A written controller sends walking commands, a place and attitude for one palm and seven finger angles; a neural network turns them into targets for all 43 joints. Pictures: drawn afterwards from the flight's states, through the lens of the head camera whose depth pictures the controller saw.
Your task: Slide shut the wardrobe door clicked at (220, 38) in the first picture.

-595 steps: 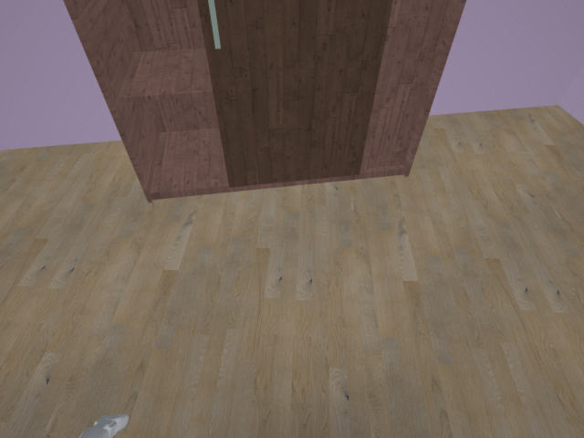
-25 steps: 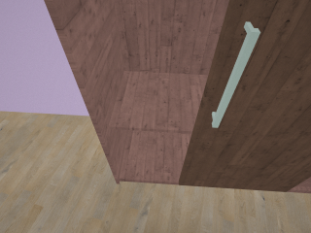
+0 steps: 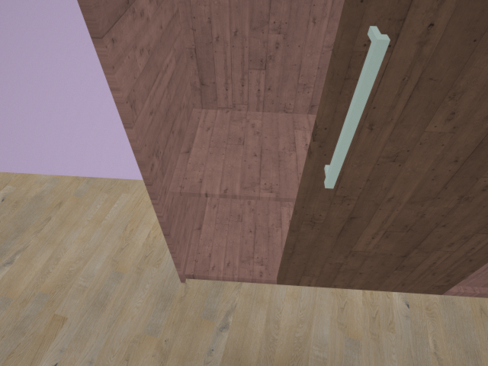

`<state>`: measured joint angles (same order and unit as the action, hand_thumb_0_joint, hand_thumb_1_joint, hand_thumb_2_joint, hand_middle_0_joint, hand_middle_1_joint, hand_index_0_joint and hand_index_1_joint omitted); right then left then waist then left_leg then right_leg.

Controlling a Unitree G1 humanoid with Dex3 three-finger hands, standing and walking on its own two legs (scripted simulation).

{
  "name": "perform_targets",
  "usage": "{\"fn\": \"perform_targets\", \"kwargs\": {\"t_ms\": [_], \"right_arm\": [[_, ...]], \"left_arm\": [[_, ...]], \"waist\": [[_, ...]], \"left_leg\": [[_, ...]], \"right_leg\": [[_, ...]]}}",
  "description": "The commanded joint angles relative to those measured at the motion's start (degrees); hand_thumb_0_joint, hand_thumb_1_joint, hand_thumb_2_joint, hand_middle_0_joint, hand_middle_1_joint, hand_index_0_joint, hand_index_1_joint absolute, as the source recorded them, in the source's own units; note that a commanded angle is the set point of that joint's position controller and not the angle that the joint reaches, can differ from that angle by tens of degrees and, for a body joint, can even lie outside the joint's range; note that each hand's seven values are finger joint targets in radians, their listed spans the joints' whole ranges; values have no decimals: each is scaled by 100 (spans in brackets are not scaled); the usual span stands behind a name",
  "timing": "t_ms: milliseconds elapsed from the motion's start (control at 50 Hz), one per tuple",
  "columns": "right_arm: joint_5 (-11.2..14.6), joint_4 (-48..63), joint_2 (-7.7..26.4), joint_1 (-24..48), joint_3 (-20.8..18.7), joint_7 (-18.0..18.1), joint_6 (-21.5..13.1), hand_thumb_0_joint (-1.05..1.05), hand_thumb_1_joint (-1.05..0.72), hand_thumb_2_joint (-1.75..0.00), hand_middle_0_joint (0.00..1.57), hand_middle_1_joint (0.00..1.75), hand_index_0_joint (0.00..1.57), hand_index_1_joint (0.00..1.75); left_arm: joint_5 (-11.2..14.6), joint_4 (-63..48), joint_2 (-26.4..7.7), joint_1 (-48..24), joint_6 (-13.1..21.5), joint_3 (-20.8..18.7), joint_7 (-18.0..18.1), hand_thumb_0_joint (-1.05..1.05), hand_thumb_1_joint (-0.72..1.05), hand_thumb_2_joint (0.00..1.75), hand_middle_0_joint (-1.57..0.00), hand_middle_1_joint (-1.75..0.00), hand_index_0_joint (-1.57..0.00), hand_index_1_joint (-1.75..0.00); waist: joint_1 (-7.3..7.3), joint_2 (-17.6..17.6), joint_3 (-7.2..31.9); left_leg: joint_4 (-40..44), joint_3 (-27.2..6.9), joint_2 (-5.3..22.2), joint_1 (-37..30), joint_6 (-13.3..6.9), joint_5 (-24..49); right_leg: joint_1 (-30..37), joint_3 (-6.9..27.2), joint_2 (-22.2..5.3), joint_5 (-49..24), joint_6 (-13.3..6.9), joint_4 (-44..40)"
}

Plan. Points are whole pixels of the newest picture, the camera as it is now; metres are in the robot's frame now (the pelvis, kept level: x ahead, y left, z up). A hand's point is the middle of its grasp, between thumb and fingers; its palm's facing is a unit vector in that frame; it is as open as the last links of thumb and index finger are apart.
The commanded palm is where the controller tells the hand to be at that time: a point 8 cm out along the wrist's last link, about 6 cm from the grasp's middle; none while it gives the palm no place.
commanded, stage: come to a stop and stand still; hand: right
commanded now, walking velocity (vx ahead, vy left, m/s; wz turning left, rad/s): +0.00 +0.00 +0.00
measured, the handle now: (347, 121) +0.51 -0.15 +0.14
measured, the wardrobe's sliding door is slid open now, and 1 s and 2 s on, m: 0.38 0.38 0.38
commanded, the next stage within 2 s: look again from close up in 1.56 s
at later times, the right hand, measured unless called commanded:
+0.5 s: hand out of the picture -0.08 -0.18 -0.17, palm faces +0.07 +0.99 -0.16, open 7.4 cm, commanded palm none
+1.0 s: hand out of the picture -0.04 -0.16 -0.17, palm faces +0.07 +0.99 -0.14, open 7.4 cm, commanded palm none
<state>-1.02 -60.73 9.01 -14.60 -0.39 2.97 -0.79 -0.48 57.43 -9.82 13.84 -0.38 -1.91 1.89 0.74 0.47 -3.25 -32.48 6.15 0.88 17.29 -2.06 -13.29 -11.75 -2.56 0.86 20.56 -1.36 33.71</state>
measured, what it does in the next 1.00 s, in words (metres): stands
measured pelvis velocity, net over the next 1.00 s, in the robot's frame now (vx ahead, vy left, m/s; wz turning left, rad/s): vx -0.02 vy -0.02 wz -0.01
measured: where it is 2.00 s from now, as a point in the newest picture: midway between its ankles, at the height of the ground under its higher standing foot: outside the picture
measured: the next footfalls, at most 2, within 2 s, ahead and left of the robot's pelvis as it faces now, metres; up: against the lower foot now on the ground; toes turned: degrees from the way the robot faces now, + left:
none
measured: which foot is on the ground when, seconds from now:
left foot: down 0.00-1.00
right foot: down 0.00-1.00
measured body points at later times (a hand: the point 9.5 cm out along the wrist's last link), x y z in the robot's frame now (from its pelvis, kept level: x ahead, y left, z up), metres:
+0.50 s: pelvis -0.04 -0.02 +0.01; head -0.06 -0.03 +0.45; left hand -0.06 +0.19 -0.15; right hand -0.08 -0.23 -0.16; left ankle +0.04 +0.10 -0.73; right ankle -0.02 -0.09 -0.73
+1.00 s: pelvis -0.02 -0.02 +0.01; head -0.03 -0.02 +0.46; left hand -0.04 +0.19 -0.15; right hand -0.04 -0.22 -0.16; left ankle +0.05 +0.10 -0.73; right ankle -0.02 -0.09 -0.73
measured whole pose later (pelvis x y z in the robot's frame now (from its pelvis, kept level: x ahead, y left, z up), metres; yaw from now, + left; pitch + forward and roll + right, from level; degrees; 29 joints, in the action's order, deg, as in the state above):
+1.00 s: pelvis -0.02 -0.02 +0.01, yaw +0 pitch -2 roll +0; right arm -1.3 -62.5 5.5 -21.2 -0.4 2.0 -1.1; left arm -1.3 62.8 -6.3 20.8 1.0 0.3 1.2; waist -0.3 -0.8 1.0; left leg -28.2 1.7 1.3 17.6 -0.4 -9.2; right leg -11.5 -3.3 3.8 15.2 -4.2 27.9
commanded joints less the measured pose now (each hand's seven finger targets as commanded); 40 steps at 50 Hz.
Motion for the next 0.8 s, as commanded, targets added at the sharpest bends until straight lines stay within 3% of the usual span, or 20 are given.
{"fn": "perform_targets", "kwargs": {"t_ms": [0,40,80,140,180,240,320,440,580,660,720,780], "right_arm": [[27,448,627,15,-111,-22,55,0,-90,-90,20,30,20,30],[-12,434,547,-206,-86,-47,128,0,-90,-90,20,30,20,30],[-46,335,459,-547,-57,-91,121,0,-90,-90,20,30,20,30],[-43,309,394,-721,-73,-114,92,0,-90,-90,20,30,20,30],[-49,346,454,-695,-92,-120,76,0,-90,-90,20,30,20,30],[-39,336,404,-739,-114,-117,48,0,-90,-90,20,30,20,30],[-11,298,340,-796,-119,-126,-2,0,-90,-90,20,30,20,30],[-20,119,197,-970,-90,-131,-13,0,-90,-90,20,30,20,30],[-21,2,125,-1046,-76,-112,-44,0,-90,-90,20,30,20,30],[-37,-15,79,-1073,-88,-105,-29,0,-90,-90,20,30,20,30],[-32,-2,61,-1106,-92,-100,-45,0,-90,-90,20,30,20,30],[-10,12,60,-1039,-80,-92,-70,0,-90,-90,20,30,20,30]], "left_arm": [[-105,-203,-413,667,39,1,-76,0,90,90,-20,-30,-20,-30],[-126,-352,-559,325,50,-6,-101,0,90,90,-20,-30,-20,-30],[-101,-463,-635,116,75,-9,-102,0,90,90,-20,-30,-20,-30],[-84,-450,-610,221,90,8,-89,0,90,90,-20,-30,-20,-30],[-91,-392,-592,366,73,14,-92,0,90,90,-20,-30,-20,-30],[-109,-294,-556,592,54,22,-87,0,90,90,-20,-30,-20,-30],[-101,-134,-447,778,102,65,-62,0,90,90,-20,-30,-20,-30],[-80,65,-397,782,154,104,-42,0,90,90,-20,-30,-20,-30],[-60,242,-303,917,181,121,-29,0,90,90,-20,-30,-20,-30],[-72,297,-285,973,153,110,-35,0,90,90,-20,-30,-20,-30],[-69,315,-221,1013,151,112,-37,0,90,90,-20,-30,-20,-30],[-66,359,-155,1095,170,136,-28,0,90,90,-20,-30,-20,-30]], "waist": [[132,166,-227],[-48,584,-648],[-237,339,-568],[-204,-67,-434],[-139,-52,-431],[-50,-303,-448],[-14,-194,-195],[-112,89,-376],[-120,-17,-353],[-116,-82,-548],[-100,-269,-464],[-46,-209,-372]], "left_leg": [[989,-979,680,484,-163,-1380],[518,-655,349,125,-23,-924],[280,-471,263,-527,27,-323],[599,-677,338,-524,17,-641],[801,-809,383,-264,-4,-1032],[1008,-1023,456,43,-29,-1383],[1033,-1063,467,-3,-52,-1188],[841,-939,372,-290,-31,-727],[791,-953,382,-408,-53,-477],[824,-1005,360,-265,-40,-783],[945,-1158,419,-195,-62,-883],[1007,-1200,458,-93,-91,-808]], "right_leg": [[-431,697,-581,46,-131,-960],[-1305,1110,-770,1041,-252,-1741],[-1793,1121,-835,1348,-308,-1943],[-1629,984,-645,1342,-269,-1822],[-1465,932,-556,1366,-266,-1751],[-1285,877,-459,1162,-263,-1539],[-1060,885,-488,875,-258,-1520],[-1391,1093,-616,1144,-272,-1849],[-1351,1141,-645,1036,-267,-1909],[-1517,1169,-623,1329,-273,-1921],[-1370,1028,-533,1052,-261,-1710],[-1123,969,-520,731,-241,-1622]]}}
